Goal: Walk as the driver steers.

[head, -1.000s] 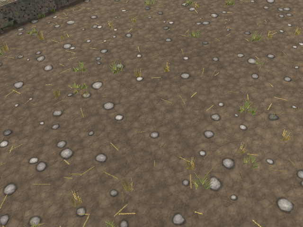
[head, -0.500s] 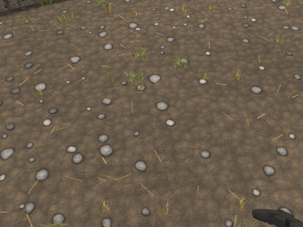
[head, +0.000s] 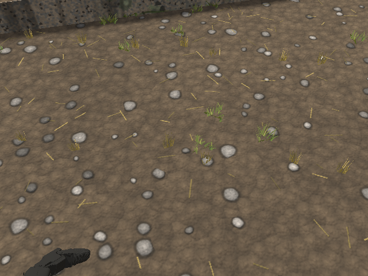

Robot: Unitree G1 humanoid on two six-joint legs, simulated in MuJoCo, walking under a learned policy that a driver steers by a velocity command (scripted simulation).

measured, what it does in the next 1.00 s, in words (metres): walks ahead: left foot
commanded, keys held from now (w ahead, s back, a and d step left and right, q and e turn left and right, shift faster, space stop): w+q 0.12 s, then w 0.40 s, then w+e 0.48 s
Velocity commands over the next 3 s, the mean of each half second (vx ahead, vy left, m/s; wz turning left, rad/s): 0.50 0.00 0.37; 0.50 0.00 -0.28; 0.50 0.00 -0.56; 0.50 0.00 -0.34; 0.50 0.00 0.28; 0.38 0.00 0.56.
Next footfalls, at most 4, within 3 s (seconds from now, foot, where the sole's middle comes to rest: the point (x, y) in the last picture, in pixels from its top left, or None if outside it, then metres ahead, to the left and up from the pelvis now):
0.46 left None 0.38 0.18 -0.76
1.02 right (181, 213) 0.71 -0.02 -0.76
1.48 left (141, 153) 1.01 0.14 -0.76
1.98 right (218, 129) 1.12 -0.22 -0.76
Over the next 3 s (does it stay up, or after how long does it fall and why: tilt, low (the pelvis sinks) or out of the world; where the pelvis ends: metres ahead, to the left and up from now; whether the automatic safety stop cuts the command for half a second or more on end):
stays up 1.56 -0.23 0.00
